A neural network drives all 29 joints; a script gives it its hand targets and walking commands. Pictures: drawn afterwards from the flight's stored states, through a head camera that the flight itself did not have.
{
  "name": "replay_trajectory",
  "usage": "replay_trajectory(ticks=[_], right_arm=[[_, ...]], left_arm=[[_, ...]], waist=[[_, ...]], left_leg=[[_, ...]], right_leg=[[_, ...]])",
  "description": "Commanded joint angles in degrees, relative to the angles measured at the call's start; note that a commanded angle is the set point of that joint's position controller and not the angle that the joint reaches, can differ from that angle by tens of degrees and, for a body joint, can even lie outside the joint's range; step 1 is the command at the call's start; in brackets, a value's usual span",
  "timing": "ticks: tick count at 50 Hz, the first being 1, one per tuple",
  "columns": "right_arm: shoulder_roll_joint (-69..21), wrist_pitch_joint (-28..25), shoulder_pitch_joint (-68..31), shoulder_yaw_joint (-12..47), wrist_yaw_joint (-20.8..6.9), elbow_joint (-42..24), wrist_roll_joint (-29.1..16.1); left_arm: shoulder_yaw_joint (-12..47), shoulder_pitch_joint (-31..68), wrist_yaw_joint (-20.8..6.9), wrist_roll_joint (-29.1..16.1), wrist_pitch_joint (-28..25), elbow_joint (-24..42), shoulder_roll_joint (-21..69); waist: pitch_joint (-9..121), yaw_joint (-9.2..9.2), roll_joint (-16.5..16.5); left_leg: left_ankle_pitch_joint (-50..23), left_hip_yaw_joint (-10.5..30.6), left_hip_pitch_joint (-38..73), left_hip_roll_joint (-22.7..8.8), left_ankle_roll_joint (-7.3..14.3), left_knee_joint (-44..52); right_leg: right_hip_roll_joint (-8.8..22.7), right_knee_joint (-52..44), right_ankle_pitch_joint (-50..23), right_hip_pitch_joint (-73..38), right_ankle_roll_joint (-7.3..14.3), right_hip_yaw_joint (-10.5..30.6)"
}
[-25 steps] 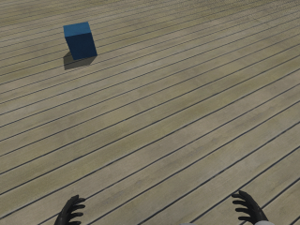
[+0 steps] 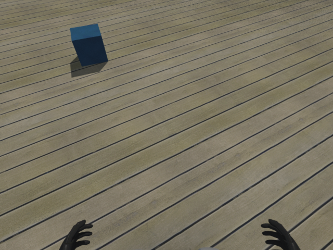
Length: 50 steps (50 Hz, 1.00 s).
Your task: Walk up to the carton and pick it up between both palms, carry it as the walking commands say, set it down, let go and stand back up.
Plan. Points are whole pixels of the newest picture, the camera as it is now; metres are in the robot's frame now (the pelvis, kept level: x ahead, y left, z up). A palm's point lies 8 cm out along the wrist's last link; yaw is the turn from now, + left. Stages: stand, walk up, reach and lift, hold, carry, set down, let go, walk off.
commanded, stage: stand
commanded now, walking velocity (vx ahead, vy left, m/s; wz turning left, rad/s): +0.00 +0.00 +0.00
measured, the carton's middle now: (89, 45) +1.97 +0.76 -0.61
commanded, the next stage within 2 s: walk up in 1.20 s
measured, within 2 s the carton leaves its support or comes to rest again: neither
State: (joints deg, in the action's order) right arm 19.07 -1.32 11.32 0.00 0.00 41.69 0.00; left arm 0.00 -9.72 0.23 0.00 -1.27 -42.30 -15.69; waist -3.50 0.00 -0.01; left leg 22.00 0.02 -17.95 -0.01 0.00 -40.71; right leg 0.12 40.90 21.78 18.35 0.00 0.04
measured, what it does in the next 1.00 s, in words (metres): stands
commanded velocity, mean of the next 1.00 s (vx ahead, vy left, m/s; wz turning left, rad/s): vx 0.00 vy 0.00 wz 0.00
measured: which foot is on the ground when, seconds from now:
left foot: down 0.00-1.00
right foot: down 0.00-1.00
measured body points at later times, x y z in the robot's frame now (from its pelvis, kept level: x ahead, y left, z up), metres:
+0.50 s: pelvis -0.02 +0.00 +0.00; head +0.00 +0.00 +0.45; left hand +0.12 +0.27 -0.11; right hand +0.10 -0.29 -0.11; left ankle +0.00 +0.12 -0.72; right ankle +0.00 -0.12 -0.72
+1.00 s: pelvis -0.03 +0.01 +0.01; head -0.01 +0.01 +0.46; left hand +0.08 +0.28 -0.12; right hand +0.07 -0.28 -0.11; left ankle +0.00 +0.12 -0.72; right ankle +0.00 -0.12 -0.72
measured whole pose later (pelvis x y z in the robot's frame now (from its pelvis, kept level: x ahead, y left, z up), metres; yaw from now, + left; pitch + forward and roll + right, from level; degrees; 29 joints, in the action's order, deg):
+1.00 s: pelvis -0.03 +0.01 +0.01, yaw +0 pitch -2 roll -1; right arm 19.7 -1.5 11.3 0.0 0.0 51.5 0.0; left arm 0.0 -8.1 0.2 0.0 -1.3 -53.6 -16.3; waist -3.6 0.0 0.0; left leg 17.6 0.0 -18.0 0.0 0.4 -36.9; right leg 0.1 35.4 16.4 17.5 0.0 0.0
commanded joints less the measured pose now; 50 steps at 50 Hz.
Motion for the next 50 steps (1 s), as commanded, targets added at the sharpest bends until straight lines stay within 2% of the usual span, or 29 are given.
replay_trajectory(ticks=[1, 2, 6, 8, 12, 14, 15, 16, 17, 18, 19, 20, 22, 26, 27, 28, 29, 30, 31, 33, 34, 36, 37, 39, 41, 45, 47, 48, 50], right_arm=[[11.28, -2.16, -3.18, -3.46, 1.10, -1.90, 1.24], [11.47, -2.13, -3.85, -3.88, 0.86, -1.58, 1.18], [12.15, -1.88, -3.26, -4.03, 0.78, -0.76, 1.06], [11.75, -1.98, -3.22, -3.49, 0.73, -0.22, 1.57], [13.15, -2.16, -4.41, -4.16, 0.62, 0.34, 1.07], [12.12, -2.00, -3.55, -3.53, 0.53, 0.68, 1.19], [11.32, -1.86, -4.95, -3.47, 0.47, 0.67, 1.34], [11.50, -1.95, -3.97, -3.72, 0.52, 0.21, 0.78], [11.04, -2.16, -4.31, -3.30, 0.70, 0.68, 0.78], [11.04, -1.96, -3.78, -3.01, 0.65, 1.64, 1.09], [11.26, -1.85, -3.47, -3.33, 0.72, 1.50, 0.60], [11.78, -2.03, -4.17, -3.29, 0.79, 1.82, 1.07], [12.09, -2.09, -4.94, -3.49, 0.76, 1.70, 1.10], [11.98, -2.15, -4.99, -3.34, 0.62, 2.98, 0.91], [12.54, -1.95, -5.90, -3.05, 0.69, 2.72, 1.00], [10.91, -1.88, -5.66, -2.52, 0.75, 3.45, 0.46], [11.57, -2.01, -4.59, -2.58, 0.88, 3.78, 0.72], [12.30, -1.96, -5.14, -2.86, 0.73, 3.88, 0.83], [11.93, -1.96, -4.48, -2.59, 0.75, 4.85, 0.91], [12.22, -2.17, -5.56, -3.30, 0.80, 4.27, 0.90], [12.75, -1.91, -6.38, -3.29, 0.72, 4.60, 1.39], [12.33, -1.97, -5.65, -2.87, 0.75, 5.71, 0.97], [11.57, -2.06, -4.61, -2.52, 0.83, 5.58, 0.89], [12.83, -2.18, -5.04, -2.69, 0.72, 7.19, 1.15], [12.69, -2.23, -6.30, -2.96, 0.70, 6.73, 1.15], [13.45, -2.34, -4.59, -2.68, 0.52, 8.47, 0.52], [11.93, -1.97, -5.40, -2.65, 0.62, 8.87, 0.81], [12.49, -2.34, -5.83, -2.52, 0.65, 8.49, 0.75], [12.18, -2.28, -4.73, -2.68, 0.44, 9.08, 0.78]], left_arm=[[-4.96, 4.77, 0.31, 1.08, -1.83, 2.46, -14.43], [-4.78, 4.29, 0.57, 1.20, -1.91, 1.76, -13.90], [-5.08, 4.12, 0.39, 1.13, -1.60, 1.06, -14.69], [-4.91, 3.95, 0.20, 0.92, -2.01, -0.41, -15.19], [-4.53, 4.13, 0.14, 0.77, -2.08, -0.71, -14.01], [-4.91, 4.81, 0.28, 1.17, -1.58, -1.06, -14.34], [-5.12, 3.21, 0.52, 0.62, -1.92, -1.54, -14.89], [-5.03, 4.24, 0.69, 0.94, -1.97, -1.86, -16.41], [-4.96, 5.35, 0.47, 0.86, -1.99, -1.34, -15.56], [-5.44, 4.72, 0.45, 1.08, -1.61, -1.88, -15.94], [-5.13, 4.48, 0.62, 0.86, -1.61, -1.88, -15.82], [-4.87, 4.83, 0.31, 0.95, -1.46, -2.15, -14.48], [-4.28, 5.83, 0.13, 1.02, -1.67, -2.82, -14.78], [-4.39, 4.21, -0.12, 0.69, -1.61, -4.32, -14.74], [-4.54, 4.58, -0.06, 0.72, -1.28, -4.46, -14.98], [-4.59, 4.98, 0.30, 1.17, -1.52, -4.58, -15.45], [-4.62, 4.70, 0.06, 1.09, -1.62, -5.13, -14.46], [-4.45, 5.61, 0.22, 1.04, -1.33, -4.68, -15.21], [-4.59, 5.86, 0.25, 1.24, -1.50, -5.53, -15.47], [-4.61, 5.04, 0.05, 1.28, -1.27, -6.06, -14.60], [-4.28, 5.76, -0.06, 1.29, -1.27, -5.88, -14.49], [-4.01, 6.35, 0.01, 0.13, -1.29, -6.94, -14.27], [-3.99, 5.24, -0.16, 0.16, -1.38, -7.21, -13.51], [-3.93, 5.13, -0.30, 0.80, -1.29, -7.91, -13.45], [-3.74, 5.01, -0.23, 0.21, -1.43, -8.10, -14.34], [-4.03, 4.49, -0.20, -0.04, -1.34, -9.03, -15.62], [-4.17, 5.29, -0.24, 0.67, -1.16, -9.43, -15.33], [-3.91, 4.51, -0.21, 0.43, -1.25, -9.92, -14.05], [-3.69, 5.45, -0.37, 0.64, -1.29, -10.18, -13.68]], waist=[[5.72, 0.09, 0.58], [5.63, -0.38, -1.31], [5.51, -0.25, 1.20], [3.31, -0.36, -1.35], [5.95, -0.47, 1.22], [4.01, 0.19, -1.37], [7.15, -1.06, -0.94], [5.51, 0.38, 1.04], [4.53, 0.37, 2.26], [5.95, 0.21, -0.57], [4.43, -0.27, 1.12], [4.93, -0.43, -0.79], [3.50, 0.11, 1.26], [4.31, -1.25, -0.74], [4.20, -1.09, -1.98], [2.64, -0.12, -0.03], [1.94, -0.31, -3.26], [2.87, 0.39, 0.33], [3.23, -0.37, 1.05], [3.38, 0.23, 0.57], [3.94, -0.28, -2.36], [3.82, -0.46, -2.64], [4.41, -0.86, 0.37], [3.63, -1.13, -0.46], [4.87, -1.11, -2.91], [5.99, -1.20, -1.75], [4.04, -0.38, -1.28], [2.92, -1.43, -2.76], [5.19, -0.29, -1.08]], left_leg=[[-14.88, 6.91, 2.87, -5.15, 4.56, 7.87], [-15.68, 7.04, 2.23, -5.39, 4.47, 7.37], [-12.93, 5.94, 1.88, -5.18, 4.83, 7.09], [-12.08, 6.18, 1.60, -4.54, 4.01, 8.72], [-11.70, 6.41, 1.44, -5.99, 4.59, 8.27], [-13.26, 6.65, 1.00, -5.17, 4.26, 9.80], [-14.20, 6.92, 1.99, -5.59, 4.84, 9.15], [-14.43, 6.41, 1.15, -5.18, 4.72, 8.65], [-15.29, 6.47, 2.09, -5.04, 4.51, 8.91], [-13.95, 5.97, 2.68, -5.25, 4.48, 8.90], [-13.13, 6.40, 2.57, -4.70, 3.91, 9.36], [-11.18, 5.81, 2.53, -5.09, 4.19, 9.12], [-9.81, 7.16, 2.33, -5.52, 4.20, 10.94], [-6.87, 8.50, 0.21, -6.15, 4.40, 12.63], [-7.58, 8.75, 0.42, -6.13, 4.77, 12.10], [-8.17, 7.63, 0.50, -5.63, 4.14, 12.13], [-9.73, 7.50, 1.60, -5.66, 4.02, 12.32], [-7.32, 7.78, 1.47, -5.83, 4.41, 12.33], [-9.45, 7.89, 1.45, -5.84, 4.06, 13.24], [-9.85, 7.08, 3.38, -5.55, 3.87, 12.55], [-8.68, 8.17, 2.33, -6.22, 4.02, 13.31], [-9.21, 9.78, 0.83, -7.19, 4.51, 14.90], [-8.56, 9.06, 1.02, -6.39, 4.03, 15.11], [-7.34, 9.53, 2.08, -6.92, 4.04, 16.20], [-9.04, 8.31, 3.47, -6.71, 3.81, 15.27], [-12.68, 9.50, 3.21, -7.32, 3.48, 15.91], [-9.16, 9.82, 1.70, -7.38, 3.95, 17.58], [-6.55, 9.93, 1.06, -7.68, 4.04, 18.47], [-5.26, 9.09, 3.31, -6.83, 3.40, 18.38]], right_leg=[[4.92, -7.75, -14.06, -2.10, 4.70, 5.74], [4.94, -7.44, -15.04, -2.07, 4.84, 5.35], [5.06, -8.26, -13.11, -1.95, 5.14, 5.43], [5.79, -9.09, -11.23, -0.35, 5.62, 7.30], [4.56, -8.61, -12.40, -2.56, 4.80, 5.20], [4.37, -9.12, -13.06, -3.05, 4.58, 4.99], [4.90, -8.59, -14.74, -4.92, 4.56, 5.66], [4.80, -7.88, -15.92, -3.54, 4.45, 5.90], [4.98, -8.80, -15.14, -2.19, 4.69, 6.89], [5.37, -9.20, -14.07, -3.16, 4.30, 6.43], [5.86, -10.28, -11.80, -1.78, 4.83, 7.76], [5.48, -10.08, -10.98, -1.54, 4.88, 7.10], [5.35, -10.95, -8.46, -1.00, 4.81, 6.89], [4.55, -9.86, -9.74, -3.39, 4.38, 6.04], [4.88, -9.60, -9.33, -3.06, 4.26, 6.75], [5.44, -11.10, -8.28, -0.80, 4.61, 8.67], [5.24, -12.17, -8.43, -0.32, 4.95, 7.49], [4.48, -11.52, -9.59, -1.16, 4.13, 6.70], [4.70, -12.20, -8.76, -2.00, 3.94, 6.09], [4.38, -12.98, -8.23, -1.34, 4.12, 5.52], [4.62, -12.59, -8.92, -2.67, 3.75, 5.86], [4.67, -10.57, -10.16, -3.59, 4.17, 4.79], [4.32, -11.37, -9.93, -4.19, 3.81, 5.58], [3.75, -12.52, -6.43, -3.68, 3.79, 4.95], [5.33, -13.04, -8.86, -3.61, 4.42, 6.82], [4.88, -12.43, -10.77, -5.46, 4.02, 5.85], [5.04, -13.64, -9.59, -4.34, 3.72, 5.81], [5.03, -14.34, -7.49, -5.00, 3.95, 5.96], [5.29, -15.61, -7.21, -5.20, 4.09, 6.22]])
